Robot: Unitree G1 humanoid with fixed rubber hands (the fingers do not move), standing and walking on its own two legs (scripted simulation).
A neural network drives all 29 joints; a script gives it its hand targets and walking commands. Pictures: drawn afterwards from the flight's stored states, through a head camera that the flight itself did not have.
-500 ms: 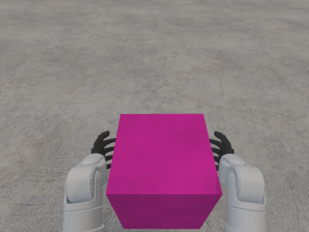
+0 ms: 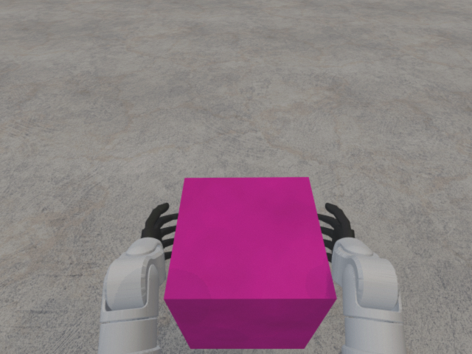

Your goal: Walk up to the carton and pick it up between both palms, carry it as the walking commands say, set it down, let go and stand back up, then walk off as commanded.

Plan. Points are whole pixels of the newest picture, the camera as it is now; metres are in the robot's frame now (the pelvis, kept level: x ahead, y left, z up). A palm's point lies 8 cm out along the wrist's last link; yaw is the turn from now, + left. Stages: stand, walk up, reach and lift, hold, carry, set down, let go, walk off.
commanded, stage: carry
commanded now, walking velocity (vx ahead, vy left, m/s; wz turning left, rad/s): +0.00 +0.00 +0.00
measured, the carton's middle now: (246, 266) +0.28 +0.00 +0.01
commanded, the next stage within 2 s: none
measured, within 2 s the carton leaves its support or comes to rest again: neither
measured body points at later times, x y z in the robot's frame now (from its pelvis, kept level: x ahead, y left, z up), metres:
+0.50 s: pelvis -0.01 -0.01 +0.00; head -0.03 -0.01 +0.45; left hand +0.28 +0.15 +0.05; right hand +0.28 -0.16 +0.06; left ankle +0.07 +0.12 -0.73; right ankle -0.04 -0.05 -0.73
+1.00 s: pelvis -0.01 -0.01 +0.00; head -0.03 -0.01 +0.45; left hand +0.27 +0.14 +0.06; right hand +0.28 -0.16 +0.06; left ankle +0.07 +0.12 -0.73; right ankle -0.04 -0.05 -0.73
